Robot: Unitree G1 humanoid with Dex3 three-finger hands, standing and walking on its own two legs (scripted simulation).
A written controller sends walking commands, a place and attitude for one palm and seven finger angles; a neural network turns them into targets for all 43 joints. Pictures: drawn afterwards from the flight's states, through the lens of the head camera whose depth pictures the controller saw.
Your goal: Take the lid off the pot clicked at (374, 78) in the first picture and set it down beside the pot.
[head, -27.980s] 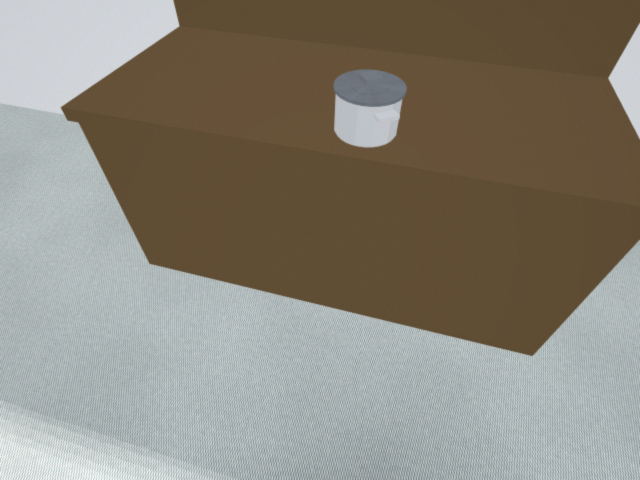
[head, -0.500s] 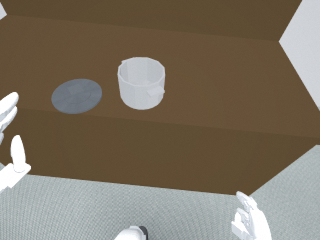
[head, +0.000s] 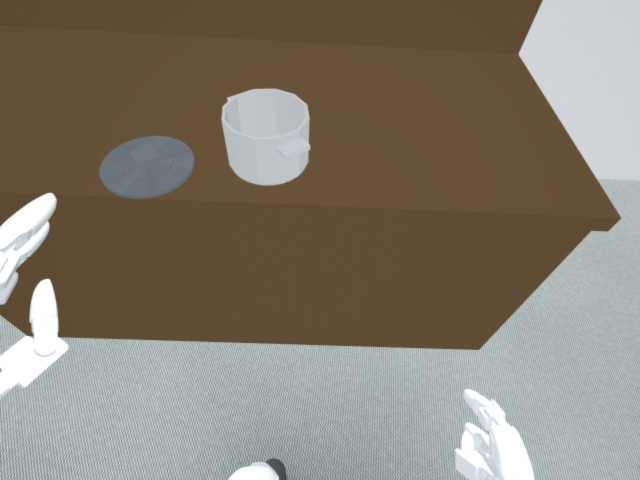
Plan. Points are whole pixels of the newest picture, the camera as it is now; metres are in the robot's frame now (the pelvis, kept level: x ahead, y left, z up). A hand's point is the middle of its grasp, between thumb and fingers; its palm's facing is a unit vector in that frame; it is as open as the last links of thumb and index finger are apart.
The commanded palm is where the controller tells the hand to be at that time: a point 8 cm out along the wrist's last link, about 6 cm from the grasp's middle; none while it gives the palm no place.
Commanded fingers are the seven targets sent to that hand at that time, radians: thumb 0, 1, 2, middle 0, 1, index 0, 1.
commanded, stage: stop stepping back and stand still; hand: left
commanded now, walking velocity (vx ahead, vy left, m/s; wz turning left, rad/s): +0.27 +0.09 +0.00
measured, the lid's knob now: (144, 156) +0.63 +0.37 -0.02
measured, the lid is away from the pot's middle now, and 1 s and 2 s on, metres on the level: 0.23 0.23 0.23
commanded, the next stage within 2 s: let the arm hang, fingers relaxed in 1.40 s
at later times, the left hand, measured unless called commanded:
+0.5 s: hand out of the picture +0.11 +0.25 +0.16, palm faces +0.39 -0.83 -0.40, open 7.4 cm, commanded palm +0.06 +0.29 +0.18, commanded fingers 0.00 0.90 0.90 -0.20 -0.30 -0.20 -0.30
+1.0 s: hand out of the picture +0.11 +0.25 -0.12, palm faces +0.12 -0.95 -0.30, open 7.4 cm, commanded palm none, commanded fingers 0.00 0.90 0.90 -0.20 -0.30 -0.20 -0.30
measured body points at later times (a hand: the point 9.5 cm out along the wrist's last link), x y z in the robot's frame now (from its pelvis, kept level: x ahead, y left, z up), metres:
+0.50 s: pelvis -0.06 +0.01 +0.00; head -0.08 +0.02 +0.45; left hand +0.09 +0.29 +0.18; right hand +0.09 -0.22 -0.08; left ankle -0.05 +0.15 -0.73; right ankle -0.03 -0.11 -0.73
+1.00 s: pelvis -0.04 +0.02 -0.01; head -0.03 +0.02 +0.44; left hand +0.10 +0.30 -0.09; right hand +0.12 -0.23 -0.12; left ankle -0.05 +0.15 -0.73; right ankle -0.03 -0.11 -0.73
